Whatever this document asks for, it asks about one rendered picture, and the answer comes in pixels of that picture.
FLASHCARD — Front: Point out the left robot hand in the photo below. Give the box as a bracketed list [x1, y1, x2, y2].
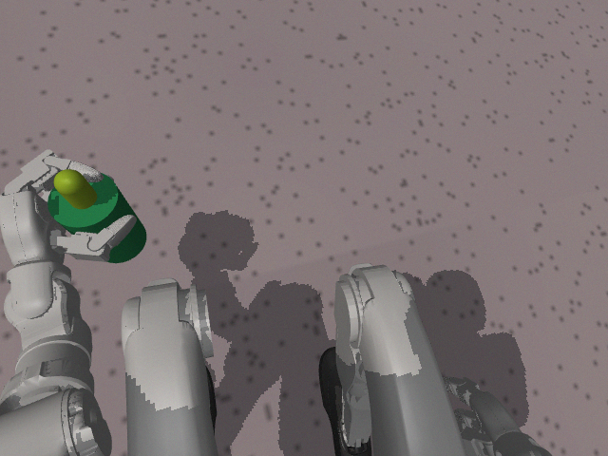
[0, 150, 137, 267]

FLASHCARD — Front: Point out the right robot foot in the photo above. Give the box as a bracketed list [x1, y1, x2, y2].
[319, 347, 371, 456]

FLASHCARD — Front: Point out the left robot arm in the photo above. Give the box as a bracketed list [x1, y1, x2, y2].
[0, 259, 112, 456]

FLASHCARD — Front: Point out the right robot arm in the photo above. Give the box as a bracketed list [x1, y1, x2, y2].
[493, 431, 552, 456]

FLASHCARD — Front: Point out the bottle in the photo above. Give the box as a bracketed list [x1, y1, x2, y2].
[47, 169, 146, 263]

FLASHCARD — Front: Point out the right robot hand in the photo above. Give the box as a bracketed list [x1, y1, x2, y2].
[443, 377, 521, 456]

